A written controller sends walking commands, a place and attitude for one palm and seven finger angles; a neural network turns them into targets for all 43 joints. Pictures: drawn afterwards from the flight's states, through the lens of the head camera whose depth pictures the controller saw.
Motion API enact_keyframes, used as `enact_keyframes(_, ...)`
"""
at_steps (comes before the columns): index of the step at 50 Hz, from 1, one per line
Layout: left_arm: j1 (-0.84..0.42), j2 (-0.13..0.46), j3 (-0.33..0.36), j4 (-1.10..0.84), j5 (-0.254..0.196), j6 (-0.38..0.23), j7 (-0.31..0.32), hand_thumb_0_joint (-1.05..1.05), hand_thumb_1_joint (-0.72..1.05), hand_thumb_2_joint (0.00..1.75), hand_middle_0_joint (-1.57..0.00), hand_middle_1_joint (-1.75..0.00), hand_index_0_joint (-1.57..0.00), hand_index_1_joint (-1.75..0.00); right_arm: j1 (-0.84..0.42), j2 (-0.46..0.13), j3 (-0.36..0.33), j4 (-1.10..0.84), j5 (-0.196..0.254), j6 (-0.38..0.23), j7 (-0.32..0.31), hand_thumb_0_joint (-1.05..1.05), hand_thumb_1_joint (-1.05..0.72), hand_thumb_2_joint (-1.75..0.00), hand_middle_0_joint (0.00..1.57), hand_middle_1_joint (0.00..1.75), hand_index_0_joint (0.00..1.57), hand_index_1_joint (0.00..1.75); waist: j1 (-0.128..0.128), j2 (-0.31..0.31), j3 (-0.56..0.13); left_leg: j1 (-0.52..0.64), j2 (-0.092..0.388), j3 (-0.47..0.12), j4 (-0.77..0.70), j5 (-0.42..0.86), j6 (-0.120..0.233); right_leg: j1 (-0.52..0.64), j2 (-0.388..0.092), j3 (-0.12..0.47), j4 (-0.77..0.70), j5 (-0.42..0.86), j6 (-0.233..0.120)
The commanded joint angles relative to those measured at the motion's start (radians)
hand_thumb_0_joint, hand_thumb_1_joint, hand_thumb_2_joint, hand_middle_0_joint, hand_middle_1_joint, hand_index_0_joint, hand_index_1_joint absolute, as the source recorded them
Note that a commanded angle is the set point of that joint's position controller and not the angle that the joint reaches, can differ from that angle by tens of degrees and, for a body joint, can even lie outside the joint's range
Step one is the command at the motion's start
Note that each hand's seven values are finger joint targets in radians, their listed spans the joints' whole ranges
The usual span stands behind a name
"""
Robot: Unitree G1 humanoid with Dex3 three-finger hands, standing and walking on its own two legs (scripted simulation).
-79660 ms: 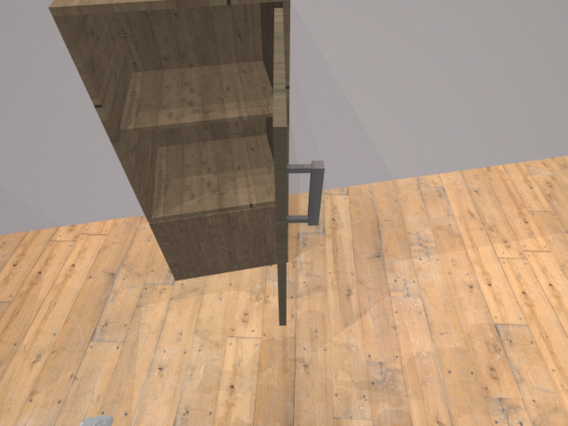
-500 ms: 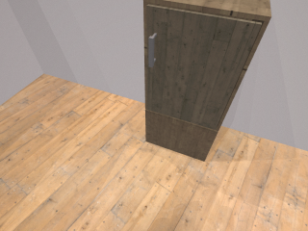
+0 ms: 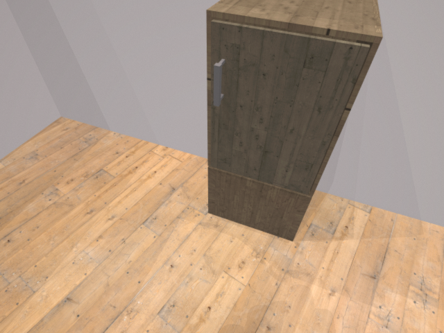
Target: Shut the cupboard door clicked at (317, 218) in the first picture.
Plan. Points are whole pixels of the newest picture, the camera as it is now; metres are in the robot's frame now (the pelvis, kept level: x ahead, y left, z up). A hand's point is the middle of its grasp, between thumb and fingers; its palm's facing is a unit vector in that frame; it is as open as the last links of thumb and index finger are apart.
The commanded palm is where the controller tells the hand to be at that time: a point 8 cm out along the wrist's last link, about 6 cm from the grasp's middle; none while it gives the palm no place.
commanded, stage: let the arm hang, fingers relaxed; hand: left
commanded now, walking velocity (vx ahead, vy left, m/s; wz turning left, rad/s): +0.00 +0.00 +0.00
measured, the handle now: (219, 82) +0.82 +0.05 +0.05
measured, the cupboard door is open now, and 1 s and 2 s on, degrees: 0 0 0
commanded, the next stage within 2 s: look to check the result in 0.02 s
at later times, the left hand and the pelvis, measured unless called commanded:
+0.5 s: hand out of the picture -0.04 +0.15 -0.18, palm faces +0.04 -0.98 -0.17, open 7.3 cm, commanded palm none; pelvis +0.01 +0.00 +0.00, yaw +0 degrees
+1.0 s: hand out of the picture -0.01 +0.15 -0.18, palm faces +0.04 -0.98 -0.17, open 7.3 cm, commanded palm none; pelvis +0.03 -0.01 +0.00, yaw +0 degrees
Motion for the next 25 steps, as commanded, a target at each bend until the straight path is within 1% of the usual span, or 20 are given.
enact_keyframes(1,0.118,0.094,0.014,0.001,-0.005,0.001,0.002,0.00,0.90,0.90,-0.20,-0.30,-0.20,-0.30,0.068,-0.092,-0.017,-0.025,-0.001,-0.012,-0.003,0.00,-0.90,-0.90,0.20,0.30,0.20,0.30,0.001,0.026,0.129,0.008,0.127,-0.161,-0.124,-0.153,-0.009,-0.133,-0.101,0.102,-0.114,-0.034,-0.029)
enact_keyframes(2,0.119,0.101,0.014,-0.001,-0.005,0.002,0.002,0.00,0.90,0.90,-0.20,-0.30,-0.20,-0.30,0.067,-0.098,-0.017,-0.028,0.002,-0.012,-0.003,0.00,-0.90,-0.90,0.20,0.30,0.20,0.30,0.004,0.015,0.130,0.010,0.129,-0.163,-0.119,-0.145,-0.007,-0.130,-0.100,0.101,-0.118,-0.034,-0.028)
enact_keyframes(3,0.114,0.101,0.014,0.002,-0.005,0.002,0.002,0.00,0.90,0.90,-0.20,-0.30,-0.20,-0.30,0.068,-0.097,-0.018,-0.027,0.000,-0.012,-0.003,0.00,-0.90,-0.90,0.20,0.30,0.20,0.30,0.000,0.022,0.128,0.005,0.130,-0.164,-0.124,-0.150,-0.008,-0.127,-0.102,0.102,-0.117,-0.034,-0.028)
enact_keyframes(4,0.113,0.101,0.013,0.001,-0.005,0.002,0.002,0.00,0.90,0.90,-0.20,-0.30,-0.20,-0.30,0.068,-0.096,-0.017,-0.025,0.000,-0.012,-0.003,0.00,-0.90,-0.90,0.20,0.30,0.20,0.30,0.001,0.011,0.126,0.008,0.129,-0.165,-0.124,-0.147,-0.008,-0.124,-0.102,0.102,-0.116,-0.031,-0.028)
enact_keyframes(6,0.113,0.099,0.012,0.004,-0.005,0.002,0.002,0.00,0.90,0.90,-0.20,-0.30,-0.20,-0.30,0.065,-0.100,-0.017,-0.026,0.000,-0.012,-0.003,0.00,-0.90,-0.90,0.20,0.30,0.20,0.30,0.000,0.019,0.136,0.016,0.130,-0.161,-0.125,-0.141,-0.009,-0.132,-0.103,0.101,-0.119,-0.028,-0.027)
enact_keyframes(7,0.117,0.106,0.013,0.002,-0.005,0.002,0.002,0.00,0.90,0.90,-0.20,-0.30,-0.20,-0.30,0.065,-0.102,-0.018,-0.028,0.003,-0.011,-0.003,0.00,-0.90,-0.90,0.20,0.30,0.20,0.30,0.002,0.021,0.136,0.019,0.130,-0.160,-0.123,-0.141,-0.009,-0.133,-0.101,0.098,-0.121,-0.033,-0.026)
enact_keyframes(9,0.112,0.103,0.012,0.005,-0.006,0.003,0.002,0.00,0.90,0.90,-0.20,-0.30,-0.20,-0.30,0.062,-0.102,-0.017,-0.025,0.001,-0.011,-0.003,0.00,-0.90,-0.90,0.20,0.30,0.20,0.30,0.001,0.021,0.130,0.020,0.133,-0.165,-0.129,-0.147,-0.007,-0.127,-0.104,0.101,-0.121,-0.031,-0.026)
enact_keyframes(10,0.115,0.105,0.011,0.006,-0.006,0.002,0.001,0.00,0.90,0.90,-0.20,-0.30,-0.20,-0.30,0.061,-0.103,-0.017,-0.026,0.001,-0.011,-0.002,0.00,-0.90,-0.90,0.20,0.30,0.20,0.30,0.000,0.006,0.122,0.029,0.131,-0.163,-0.126,-0.140,-0.008,-0.126,-0.103,0.101,-0.121,-0.027,-0.025)
enact_keyframes(11,0.112,0.104,0.011,0.007,-0.005,0.001,0.002,0.00,0.90,0.90,-0.20,-0.30,-0.20,-0.30,0.061,-0.104,-0.019,-0.025,0.001,-0.010,-0.002,0.00,-0.90,-0.90,0.20,0.30,0.20,0.30,-0.001,-0.001,0.130,0.030,0.131,-0.159,-0.124,-0.141,-0.009,-0.134,-0.104,0.102,-0.125,-0.033,-0.025)
enact_keyframes(12,0.116,0.115,0.011,0.005,-0.005,0.001,0.001,0.00,0.90,0.90,-0.20,-0.30,-0.20,-0.30,0.059,-0.112,-0.018,-0.027,0.004,-0.009,-0.001,0.00,-0.90,-0.90,0.20,0.30,0.20,0.30,0.001,-0.001,0.129,0.035,0.129,-0.154,-0.118,-0.128,-0.009,-0.134,-0.104,0.102,-0.129,-0.034,-0.026)
enact_keyframes(14,0.107,0.110,0.010,0.007,-0.006,0.001,0.002,0.00,0.90,0.90,-0.20,-0.30,-0.20,-0.30,0.059,-0.107,-0.017,-0.023,0.001,-0.009,-0.001,0.00,-0.90,-0.90,0.20,0.30,0.20,0.30,-0.003,0.004,0.138,0.033,0.128,-0.155,-0.120,-0.130,-0.010,-0.138,-0.106,0.104,-0.129,-0.038,-0.027)
enact_keyframes(16,0.108,0.110,0.009,0.008,-0.006,0.000,0.002,0.00,0.90,0.90,-0.20,-0.30,-0.20,-0.30,0.055,-0.109,-0.016,-0.023,0.002,-0.009,-0.001,0.00,-0.90,-0.90,0.20,0.30,0.20,0.30,-0.003,-0.005,0.135,0.042,0.127,-0.153,-0.116,-0.116,-0.010,-0.137,-0.106,0.108,-0.131,-0.030,-0.026)
enact_keyframes(17,0.112,0.120,0.009,0.007,-0.006,-0.001,0.002,0.00,0.90,0.90,-0.20,-0.30,-0.20,-0.30,0.051,-0.114,-0.018,-0.024,0.005,-0.010,0.000,0.00,-0.90,-0.90,0.20,0.30,0.20,0.30,0.000,-0.009,0.127,0.050,0.127,-0.144,-0.108,-0.098,-0.010,-0.135,-0.107,0.106,-0.135,-0.025,-0.026)
enact_keyframes(18,0.106,0.116,0.009,0.007,-0.006,-0.003,0.002,0.00,0.90,0.90,-0.20,-0.30,-0.20,-0.30,0.052,-0.110,-0.017,-0.022,0.003,-0.011,0.000,0.00,-0.90,-0.90,0.20,0.30,0.20,0.30,-0.004,-0.011,0.117,0.057,0.127,-0.143,-0.105,-0.081,-0.011,-0.129,-0.111,0.106,-0.133,-0.013,-0.026)
enact_keyframes(19,0.104,0.112,0.008,0.008,-0.007,-0.003,0.002,0.00,0.90,0.90,-0.20,-0.30,-0.20,-0.30,0.049,-0.111,-0.016,-0.021,0.003,-0.012,0.000,0.00,-0.90,-0.90,0.20,0.30,0.20,0.30,-0.004,0.002,0.117,0.063,0.126,-0.145,-0.104,-0.078,-0.010,-0.130,-0.110,0.105,-0.132,-0.011,-0.025)
enact_keyframes(20,0.102,0.114,0.009,0.007,-0.007,-0.003,0.003,0.00,0.90,0.90,-0.20,-0.30,-0.20,-0.30,0.049,-0.110,-0.016,-0.019,0.003,-0.012,-0.001,0.00,-0.90,-0.90,0.20,0.30,0.20,0.30,-0.006,-0.001,0.115,0.063,0.130,-0.145,-0.107,-0.078,-0.010,-0.126,-0.109,0.105,-0.132,-0.010,-0.025)
enact_keyframes(21,0.101,0.113,0.009,0.009,-0.007,-0.002,0.002,0.00,0.90,0.90,-0.20,-0.30,-0.20,-0.30,0.045,-0.111,-0.015,-0.020,0.003,-0.013,-0.001,0.00,-0.90,-0.90,0.20,0.30,0.20,0.30,-0.003,0.008,0.119,0.064,0.128,-0.144,-0.107,-0.074,-0.010,-0.127,-0.110,0.104,-0.130,-0.002,-0.024)
enact_keyframes(22,0.105,0.124,0.009,0.008,-0.007,-0.004,0.003,0.00,0.90,0.90,-0.20,-0.30,-0.20,-0.30,0.044,-0.116,-0.015,-0.021,0.006,-0.013,0.000,0.00,-0.90,-0.90,0.20,0.30,0.20,0.30,0.000,-0.008,0.119,0.068,0.129,-0.140,-0.100,-0.055,-0.009,-0.124,-0.108,0.104,-0.135,0.004,-0.024)
enact_keyframes(23,0.100,0.115,0.007,0.011,-0.007,-0.003,0.003,0.00,0.90,0.90,-0.20,-0.30,-0.20,-0.30,0.039,-0.111,-0.015,-0.020,0.005,-0.013,0.000,0.00,-0.90,-0.90,0.20,0.30,0.20,0.30,-0.003,0.001,0.128,0.066,0.128,-0.136,-0.099,-0.051,-0.010,-0.129,-0.114,0.104,-0.137,0.007,-0.023)
enact_keyframes(25,0.097,0.114,0.007,0.010,-0.007,-0.004,0.003,0.00,0.90,0.90,-0.20,-0.30,-0.20,-0.30,0.042,-0.109,-0.014,-0.018,0.004,-0.014,-0.001,0.00,-0.90,-0.90,0.20,0.30,0.20,0.30,-0.003,-0.009,0.121,0.071,0.128,-0.140,-0.099,-0.040,-0.009,-0.121,-0.113,0.107,-0.135,0.014,-0.023)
